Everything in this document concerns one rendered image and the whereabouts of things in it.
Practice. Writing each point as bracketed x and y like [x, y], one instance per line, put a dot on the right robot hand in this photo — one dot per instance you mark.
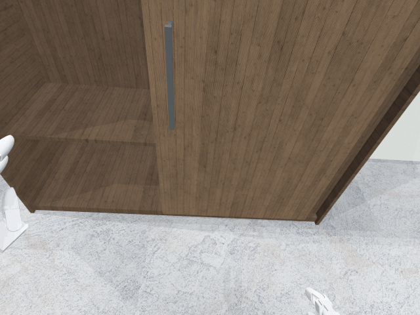
[322, 304]

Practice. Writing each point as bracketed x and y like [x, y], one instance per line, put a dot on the handle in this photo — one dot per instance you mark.
[169, 67]

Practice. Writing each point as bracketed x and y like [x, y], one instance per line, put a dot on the left robot hand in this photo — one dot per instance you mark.
[11, 228]

